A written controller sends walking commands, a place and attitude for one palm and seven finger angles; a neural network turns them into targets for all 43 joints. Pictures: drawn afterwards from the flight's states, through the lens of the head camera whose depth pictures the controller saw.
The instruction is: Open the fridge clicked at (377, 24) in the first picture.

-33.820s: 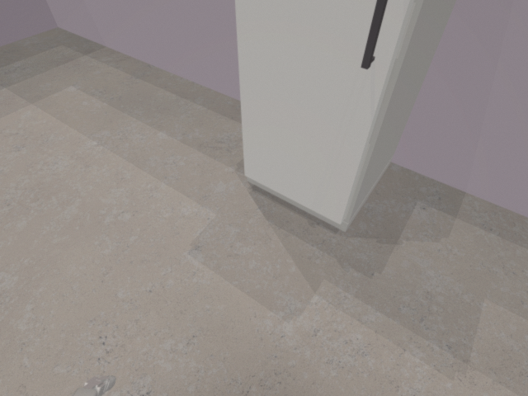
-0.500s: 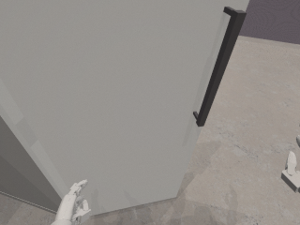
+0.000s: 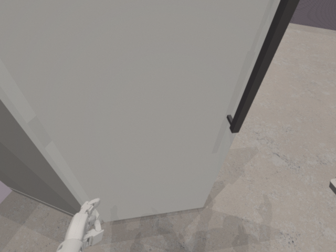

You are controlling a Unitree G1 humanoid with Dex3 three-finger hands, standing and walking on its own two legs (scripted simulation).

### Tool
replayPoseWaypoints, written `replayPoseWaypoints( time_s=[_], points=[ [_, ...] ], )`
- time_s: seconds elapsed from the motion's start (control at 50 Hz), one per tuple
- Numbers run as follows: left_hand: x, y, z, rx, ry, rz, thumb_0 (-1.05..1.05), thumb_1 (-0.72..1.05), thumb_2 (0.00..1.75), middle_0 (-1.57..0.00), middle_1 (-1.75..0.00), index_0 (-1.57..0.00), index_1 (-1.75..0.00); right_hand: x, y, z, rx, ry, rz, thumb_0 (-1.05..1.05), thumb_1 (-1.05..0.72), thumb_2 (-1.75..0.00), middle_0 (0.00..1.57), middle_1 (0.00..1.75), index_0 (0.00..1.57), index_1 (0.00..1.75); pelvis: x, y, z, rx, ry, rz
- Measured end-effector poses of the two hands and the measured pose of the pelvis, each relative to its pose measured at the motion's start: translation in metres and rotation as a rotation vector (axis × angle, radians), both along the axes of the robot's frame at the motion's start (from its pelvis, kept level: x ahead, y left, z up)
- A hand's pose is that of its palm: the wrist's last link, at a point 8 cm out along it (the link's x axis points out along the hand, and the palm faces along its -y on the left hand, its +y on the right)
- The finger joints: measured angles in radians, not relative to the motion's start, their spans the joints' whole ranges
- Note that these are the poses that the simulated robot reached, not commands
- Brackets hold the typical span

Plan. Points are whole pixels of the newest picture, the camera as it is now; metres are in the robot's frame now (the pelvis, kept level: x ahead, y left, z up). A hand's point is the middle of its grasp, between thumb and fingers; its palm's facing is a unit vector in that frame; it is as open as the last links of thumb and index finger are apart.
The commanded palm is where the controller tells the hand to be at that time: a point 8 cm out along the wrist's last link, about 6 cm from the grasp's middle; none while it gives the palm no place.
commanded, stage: step back with the hand held close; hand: right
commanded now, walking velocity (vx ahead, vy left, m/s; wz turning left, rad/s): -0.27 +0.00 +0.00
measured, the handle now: (251, 76) +0.44 -0.17 +0.22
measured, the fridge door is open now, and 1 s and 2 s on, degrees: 61 61 61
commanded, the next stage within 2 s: stop stepping back and stand still in 1.02 s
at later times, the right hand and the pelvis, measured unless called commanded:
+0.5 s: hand out of the picture +0.12 -0.29 +0.15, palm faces +0.45 +0.77 -0.45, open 7.4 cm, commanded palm +0.06 -0.32 +0.18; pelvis -0.07 -0.02 -0.01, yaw +0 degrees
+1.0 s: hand out of the picture +0.06 -0.29 +0.16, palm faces +0.41 +0.79 -0.45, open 7.4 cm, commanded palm -0.01 -0.33 +0.18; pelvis -0.14 -0.03 -0.01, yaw -1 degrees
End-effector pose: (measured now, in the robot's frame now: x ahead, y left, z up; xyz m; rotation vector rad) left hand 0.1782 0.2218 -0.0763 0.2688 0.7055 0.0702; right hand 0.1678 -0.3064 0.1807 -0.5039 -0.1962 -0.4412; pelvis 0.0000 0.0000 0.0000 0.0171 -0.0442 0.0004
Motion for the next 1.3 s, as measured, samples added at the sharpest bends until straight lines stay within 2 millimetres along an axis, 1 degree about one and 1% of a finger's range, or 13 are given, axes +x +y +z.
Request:
replayPoseWaypoints(
  time_s=[0.08, 0.18, 0.34, 0.48, 0.6, 0.7, 0.8, 0.9, 0.98, 1.08, 1.14, 1.2, 1.3],
  points=[
    [-0.011, 0.0, 0.002, -0.001, 0.009, 0.053, 0.02, 0.9, 0.9, -0.2, -0.3, -0.21, -0.3, 0.002, 0.005, -0.011, -0.012, 0.078, 0.071, 0.02, -0.89, -0.9, 0.2, 0.3, 0.21, 0.3, -0.008, -0.009, 0.0, -0.008, 0.027, 0.02],
    [-0.028, -0.005, 0.003, 0.004, 0.022, 0.09, 0.02, 0.9, 0.9, -0.2, -0.3, -0.21, -0.3, -0.013, 0.002, -0.015, -0.048, 0.123, 0.125, 0.02, -0.89, -0.9, 0.21, 0.3, 0.22, 0.3, -0.02, -0.016, -0.002, -0.012, 0.04, 0.026],
    [-0.054, -0.016, 0.001, 0.015, 0.012, 0.055, 0.02, 0.9, 0.9, -0.2, -0.3, -0.21, -0.3, -0.051, -0.018, -0.005, -0.09, 0.028, 0.057, 0.02, -0.89, -0.9, 0.21, 0.3, 0.22, 0.3, -0.048, -0.019, -0.007, 0.0, 0.031, 0.006],
    [-0.074, -0.018, -0.003, 0.01, -0.014, 0.024, 0.02, 0.9, 0.9, -0.2, -0.3, -0.21, -0.3, -0.084, -0.016, -0.011, -0.055, -0.019, 0.013, 0.02, -0.89, -0.9, 0.21, 0.3, 0.22, 0.3, -0.07, -0.017, -0.012, 0.012, 0.023, -0.008],
    [-0.099, -0.015, -0.003, 0.049, -0.006, 0.033, 0.02, 0.9, 0.9, -0.2, -0.3, -0.21, -0.3, -0.095, -0.013, -0.014, -0.032, -0.074, 0.06, 0.02, -0.89, -0.9, 0.21, 0.3, 0.22, 0.3, -0.086, -0.022, -0.015, 0.013, 0.015, 0.004],
    [-0.121, -0.016, -0.001, 0.057, -0.009, 0.066, 0.02, 0.9, 0.9, -0.2, -0.3, -0.21, -0.3, -0.099, -0.023, -0.007, -0.08, -0.1, 0.074, 0.02, -0.89, -0.9, 0.21, 0.3, 0.22, 0.3, -0.1, -0.026, -0.014, 0.052, 0.007, -0.039],
    [-0.132, -0.02, -0.004, 0.027, 0.016, 0.025, 0.02, 0.9, 0.9, -0.2, -0.3, -0.21, -0.3, -0.129, -0.03, 0.006, -0.159, -0.098, 0.033, 0.02, -0.89, -0.9, 0.21, 0.3, 0.22, 0.3, -0.11, -0.018, -0.013, 0.043, 0.068, -0.08],
    [-0.135, -0.023, -0.013, 0.02, 0.06, 0.002, 0.02, 0.9, 0.9, -0.2, -0.3, -0.21, -0.3, -0.153, -0.021, -0.001, -0.118, -0.034, 0.039, 0.02, -0.89, -0.9, 0.21, 0.3, 0.22, 0.3, -0.128, -0.022, -0.01, 0.032, 0.072, -0.023],
    [-0.139, -0.03, -0.001, 0.039, 0.032, 0.018, 0.02, 0.9, 0.9, -0.2, -0.3, -0.21, -0.3, -0.153, -0.024, -0.003, -0.075, -0.054, 0.081, 0.02, -0.89, -0.9, 0.21, 0.3, 0.22, 0.3, -0.138, -0.03, -0.007, 0.018, 0.064, -0.012],
    [-0.152, -0.039, 0.022, 0.027, -0.087, 0.013, 0.02, 0.9, 0.9, -0.2, -0.3, -0.21, -0.3, -0.158, -0.029, -0.003, -0.056, -0.064, 0.126, 0.02, -0.89, -0.9, 0.21, 0.3, 0.22, 0.3, -0.174, -0.035, -0.004, 0.026, 0.028, 0.008],
    [-0.171, -0.041, 0.032, 0.007, -0.135, 0.023, 0.02, 0.9, 0.9, -0.2, -0.3, -0.21, -0.3, -0.178, -0.027, 0.001, -0.057, -0.054, 0.141, 0.02, -0.89, -0.9, 0.21, 0.3, 0.22, 0.3, -0.193, -0.035, -0.002, 0.044, 0.029, 0.015],
    [-0.196, -0.039, 0.034, -0.005, -0.134, 0.03, 0.01, 0.9, 0.9, -0.2, -0.3, -0.21, -0.3, -0.208, -0.023, 0.005, -0.064, -0.034, 0.144, 0.02, -0.89, -0.9, 0.21, 0.3, 0.22, 0.3, -0.21, -0.033, -0.001, 0.048, 0.045, 0.013],
    [-0.243, -0.026, 0.015, 0.014, -0.063, 0.02, 0.01, 0.9, 0.9, -0.2, -0.3, -0.21, -0.3, -0.264, -0.017, 0.005, -0.082, -0.019, 0.106, 0.02, -0.89, -0.9, 0.21, 0.3, 0.22, 0.3, -0.245, -0.027, -0.007, -0.003, 0.056, 0.022]
  ],
)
